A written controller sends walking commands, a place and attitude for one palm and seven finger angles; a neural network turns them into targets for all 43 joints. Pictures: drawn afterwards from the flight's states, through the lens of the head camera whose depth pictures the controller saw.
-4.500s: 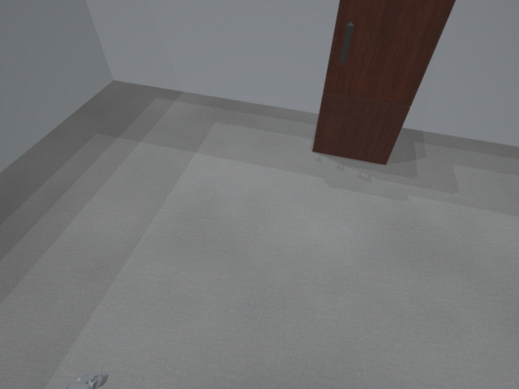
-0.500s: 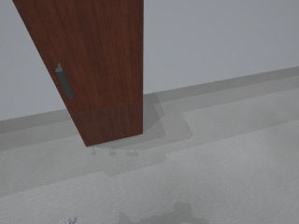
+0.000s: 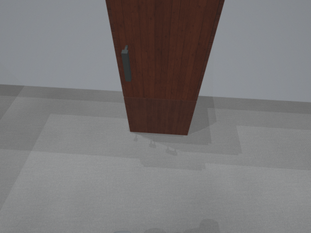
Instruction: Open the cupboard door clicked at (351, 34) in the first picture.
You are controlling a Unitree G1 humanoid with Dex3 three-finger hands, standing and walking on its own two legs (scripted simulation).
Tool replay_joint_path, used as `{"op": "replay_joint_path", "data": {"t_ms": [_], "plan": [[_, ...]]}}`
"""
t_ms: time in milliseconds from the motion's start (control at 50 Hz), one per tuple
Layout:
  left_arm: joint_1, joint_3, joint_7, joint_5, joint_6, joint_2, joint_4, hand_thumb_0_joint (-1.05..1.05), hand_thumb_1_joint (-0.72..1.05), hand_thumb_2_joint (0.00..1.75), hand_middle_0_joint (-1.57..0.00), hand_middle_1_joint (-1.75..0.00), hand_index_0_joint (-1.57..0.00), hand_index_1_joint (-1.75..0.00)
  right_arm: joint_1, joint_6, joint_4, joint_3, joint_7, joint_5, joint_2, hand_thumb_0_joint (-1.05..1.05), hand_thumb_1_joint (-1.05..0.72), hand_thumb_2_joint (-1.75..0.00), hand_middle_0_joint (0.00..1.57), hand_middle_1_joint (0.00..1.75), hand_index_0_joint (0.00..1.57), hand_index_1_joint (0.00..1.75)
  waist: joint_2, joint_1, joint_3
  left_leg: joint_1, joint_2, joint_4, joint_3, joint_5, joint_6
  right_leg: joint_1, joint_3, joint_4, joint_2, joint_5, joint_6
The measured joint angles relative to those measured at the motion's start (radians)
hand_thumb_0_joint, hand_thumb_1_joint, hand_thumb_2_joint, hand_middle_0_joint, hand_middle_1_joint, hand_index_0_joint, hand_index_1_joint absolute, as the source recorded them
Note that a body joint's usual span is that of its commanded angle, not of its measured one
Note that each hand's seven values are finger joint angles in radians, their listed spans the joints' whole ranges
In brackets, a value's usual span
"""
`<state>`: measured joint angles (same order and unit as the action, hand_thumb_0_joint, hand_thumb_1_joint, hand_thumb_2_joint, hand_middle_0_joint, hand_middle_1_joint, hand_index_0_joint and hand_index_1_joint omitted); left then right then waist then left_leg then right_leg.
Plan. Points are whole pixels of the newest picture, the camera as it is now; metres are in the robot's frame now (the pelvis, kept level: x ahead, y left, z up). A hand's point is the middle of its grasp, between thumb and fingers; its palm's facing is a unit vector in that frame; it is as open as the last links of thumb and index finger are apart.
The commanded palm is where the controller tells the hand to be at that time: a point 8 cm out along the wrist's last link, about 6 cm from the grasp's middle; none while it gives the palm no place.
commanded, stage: take the last steps up to it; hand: left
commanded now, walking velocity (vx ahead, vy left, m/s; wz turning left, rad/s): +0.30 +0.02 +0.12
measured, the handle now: (127, 63) +0.80 +0.20 -0.08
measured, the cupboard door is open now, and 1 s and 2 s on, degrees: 0 0 0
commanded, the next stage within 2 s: come to a stop and stand still in 0.90 s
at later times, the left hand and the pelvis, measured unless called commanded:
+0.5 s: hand (93, 223) +0.16 +0.20 -0.17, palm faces +0.01 -0.98 -0.19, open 7.4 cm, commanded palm none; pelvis +0.09 +0.02 +0.00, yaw +1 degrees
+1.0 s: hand (107, 214) +0.18 +0.17 -0.18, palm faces +0.17 -0.98 -0.14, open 7.3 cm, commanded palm none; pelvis +0.23 +0.01 +0.00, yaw +4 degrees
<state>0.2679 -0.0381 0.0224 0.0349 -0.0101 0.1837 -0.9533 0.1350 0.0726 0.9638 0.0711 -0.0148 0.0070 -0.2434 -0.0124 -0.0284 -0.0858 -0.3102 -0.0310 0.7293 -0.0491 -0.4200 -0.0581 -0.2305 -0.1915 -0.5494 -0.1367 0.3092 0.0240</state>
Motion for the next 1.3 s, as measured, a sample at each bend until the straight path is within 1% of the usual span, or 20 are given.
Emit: {"op": "replay_joint_path", "data": {"t_ms": [40,80,120,160,220,380,500,560,580,620,660,720,840,960,1000,1020,1060,1100,1200,1300], "plan": [[0.026,-0.007,-0.002,-0.007,-0.006,0.016,-0.023,0.01,0.90,0.90,-0.20,-0.30,-0.21,-0.30,-0.010,-0.022,-0.009,-0.011,-0.001,0.001,0.005,0.00,-0.91,-0.90,0.19,0.30,0.19,0.29,-0.007,-0.007,0.010,0.077,0.004,-0.158,-0.019,0.084,0.022,-0.017,-0.011,-0.044,-0.006,0.022,0.018],[0.041,-0.017,-0.005,-0.011,-0.024,0.043,-0.051,0.01,0.90,0.90,-0.20,-0.30,-0.20,-0.30,-0.016,-0.045,-0.010,-0.020,-0.001,0.008,0.029,0.00,-0.91,-0.90,0.19,0.30,0.19,0.29,-0.043,-0.016,0.013,0.084,0.022,-0.150,-0.029,0.078,0.068,-0.059,0.036,-0.169,-0.008,0.123,0.023],[0.056,-0.022,-0.007,-0.005,-0.039,0.060,-0.077,0.01,0.91,0.90,-0.20,-0.30,-0.20,-0.30,-0.003,-0.061,-0.011,-0.033,0.002,0.012,0.050,0.00,-0.91,-0.90,0.19,0.30,0.20,0.29,-0.054,-0.023,0.028,0.110,0.020,-0.162,-0.035,0.063,0.089,-0.116,0.078,-0.331,0.020,0.188,0.018],[0.060,-0.024,-0.016,-0.002,-0.041,0.068,-0.098,0.01,0.91,0.90,-0.20,-0.30,-0.20,-0.30,0.021,-0.074,-0.007,-0.041,0.012,0.012,0.068,0.00,-0.91,-0.90,0.20,0.30,0.20,0.29,-0.050,-0.016,0.042,0.149,0.018,-0.210,-0.030,0.075,0.094,-0.164,0.096,-0.445,0.036,0.155,0.016],[0.048,-0.020,-0.029,-0.002,-0.029,0.068,-0.108,0.01,0.91,0.90,-0.19,-0.30,-0.20,-0.30,0.067,-0.090,0.014,-0.049,0.022,0.008,0.088,0.00,-0.91,-0.90,0.20,0.30,0.20,0.29,-0.042,-0.005,0.050,0.206,0.027,-0.292,-0.017,0.108,0.101,-0.215,0.115,-0.506,0.037,0.069,0.019],[-0.013,-0.010,-0.037,-0.006,-0.016,0.034,-0.096,0.01,0.91,0.90,-0.19,-0.30,-0.20,-0.30,0.207,-0.108,0.097,-0.039,0.032,0.005,0.089,0.00,-0.93,-0.90,0.20,0.30,0.20,0.30,-0.032,0.022,0.056,0.321,0.058,-0.414,-0.015,0.124,0.105,-0.272,0.136,-0.396,0.024,-0.039,0.030],[-0.086,-0.008,-0.043,-0.012,-0.006,0.004,-0.074,0.01,0.91,0.90,-0.19,-0.30,-0.20,-0.30,0.293,-0.103,0.158,-0.033,0.033,0.016,0.093,0.00,-0.92,-0.90,0.20,0.30,0.20,0.30,-0.005,0.068,0.036,0.370,0.047,-0.397,-0.021,0.059,0.077,-0.227,0.109,-0.178,0.042,-0.033,0.000],[-0.111,-0.009,-0.046,-0.010,0.023,-0.005,-0.054,0.01,0.91,0.90,-0.19,-0.30,-0.20,-0.30,0.329,-0.099,0.186,-0.032,0.031,0.014,0.092,0.00,-0.91,-0.90,0.20,0.30,0.20,0.30,0.017,0.078,0.026,0.356,0.021,-0.291,-0.018,-0.026,0.054,-0.152,0.088,-0.045,0.072,-0.098,-0.031],[-0.122,-0.011,-0.043,-0.007,0.041,-0.010,-0.051,0.01,0.91,0.90,-0.19,-0.30,-0.20,-0.30,0.331,-0.096,0.197,-0.032,0.028,0.009,0.092,0.00,-0.91,-0.90,0.20,0.30,0.20,0.29,0.029,0.077,0.016,0.316,0.003,-0.186,-0.015,-0.060,0.058,-0.150,0.077,-0.059,0.082,-0.128,-0.051],[-0.130,-0.009,-0.036,-0.013,0.066,-0.019,-0.044,0.01,0.91,0.90,-0.19,-0.30,-0.20,-0.30,0.320,-0.083,0.206,-0.031,0.023,0.001,0.093,0.00,-0.91,-0.90,0.20,0.30,0.20,0.29,0.040,0.077,0.001,0.190,-0.003,0.119,0.017,-0.094,0.080,-0.134,0.054,-0.093,0.088,-0.087,-0.072],[-0.116,-0.007,-0.028,-0.018,0.070,-0.029,-0.046,0.01,0.91,0.90,-0.20,-0.30,-0.20,-0.30,0.301,-0.076,0.204,-0.025,0.019,0.000,0.091,0.01,-0.91,-0.90,0.20,0.30,0.20,0.29,0.040,0.068,0.005,0.071,-0.008,0.341,0.021,-0.053,0.092,-0.089,0.043,-0.062,0.094,-0.061,-0.078],[-0.077,-0.018,-0.003,-0.022,0.068,-0.038,-0.064,0.00,0.93,0.90,-0.20,-0.30,-0.20,-0.30,0.253,-0.070,0.176,-0.015,0.016,0.007,0.082,0.01,-0.91,-0.90,0.20,0.30,0.20,0.29,0.044,0.059,0.024,-0.071,-0.038,0.428,0.013,0.048,0.083,-0.019,0.030,0.032,0.107,-0.085,-0.075],[0.002,-0.008,-0.001,-0.011,0.061,-0.030,-0.116,0.00,0.94,0.90,-0.20,-0.30,-0.20,-0.30,0.147,-0.071,0.104,-0.005,0.008,0.012,0.077,0.00,-0.91,-0.90,0.19,0.30,0.19,0.29,0.047,0.053,0.056,-0.185,-0.082,0.228,-0.014,0.156,0.045,0.071,0.016,0.157,0.125,-0.104,-0.072],[0.066,-0.001,-0.010,-0.006,0.057,-0.045,-0.154,0.00,0.92,0.90,-0.20,-0.30,-0.20,-0.30,0.081,-0.083,0.086,-0.006,0.002,0.011,0.069,0.01,-0.94,-0.90,0.19,0.30,0.19,0.29,0.028,0.009,0.061,-0.109,-0.069,-0.033,-0.041,0.168,0.039,0.111,0.015,0.150,0.121,-0.054,-0.044],[0.088,-0.001,-0.010,-0.008,0.051,-0.047,-0.165,0.01,0.91,0.90,-0.20,-0.30,-0.20,-0.30,0.073,-0.093,0.084,-0.013,0.001,0.011,0.070,0.01,-0.93,-0.90,0.19,0.30,0.19,0.29,0.019,-0.002,0.063,-0.045,-0.057,-0.131,-0.054,0.198,0.041,0.114,0.014,0.110,0.114,-0.014,-0.028],[0.100,-0.001,-0.011,-0.010,0.046,-0.048,-0.171,0.01,0.91,0.90,-0.20,-0.30,-0.20,-0.30,0.072,-0.102,0.082,-0.016,0.002,0.011,0.072,0.00,-0.93,-0.90,0.19,0.30,0.19,0.29,0.014,-0.005,0.066,-0.017,-0.050,-0.170,-0.057,0.213,0.058,0.105,0.015,0.072,0.108,0.014,-0.019],[0.102,0.000,-0.008,-0.015,0.029,-0.041,-0.184,0.01,0.91,0.90,-0.20,-0.30,-0.20,-0.30,0.062,-0.112,0.083,-0.025,0.011,0.013,0.091,0.00,-0.93,-0.90,0.19,0.30,0.19,0.29,-0.023,-0.010,0.057,-0.007,-0.025,-0.150,-0.077,0.185,0.095,0.062,0.050,-0.052,0.080,0.101,-0.022],[0.095,0.006,0.000,-0.017,0.015,-0.040,-0.194,0.01,0.91,0.90,-0.20,-0.30,-0.20,-0.30,0.052,-0.113,0.084,-0.035,0.030,0.011,0.108,0.00,-0.93,-0.90,0.19,0.30,0.19,0.29,-0.041,-0.013,0.049,0.021,-0.014,-0.168,-0.096,0.171,0.107,0.007,0.092,-0.175,0.076,0.180,-0.018],[0.043,0.013,0.007,-0.020,-0.007,-0.041,-0.183,0.01,0.91,0.90,-0.19,-0.30,-0.20,-0.30,0.019,-0.097,0.094,-0.042,0.060,0.001,0.108,-0.01,-0.96,-0.90,0.20,0.30,0.20,0.30,-0.040,0.003,0.021,0.081,0.000,-0.260,-0.106,0.206,0.113,-0.067,0.133,-0.223,0.066,0.160,0.005],[-0.015,-0.006,0.007,-0.012,-0.039,-0.016,-0.130,0.01,0.91,0.90,-0.20,-0.30,-0.20,-0.30,0.008,-0.066,0.094,-0.029,0.060,0.002,0.100,-0.01,-0.95,-0.90,0.20,0.30,0.20,0.30,-0.028,0.014,0.006,0.086,-0.017,-0.275,-0.105,0.217,0.102,-0.136,0.150,-0.304,0.073,0.146,0.013]]}}
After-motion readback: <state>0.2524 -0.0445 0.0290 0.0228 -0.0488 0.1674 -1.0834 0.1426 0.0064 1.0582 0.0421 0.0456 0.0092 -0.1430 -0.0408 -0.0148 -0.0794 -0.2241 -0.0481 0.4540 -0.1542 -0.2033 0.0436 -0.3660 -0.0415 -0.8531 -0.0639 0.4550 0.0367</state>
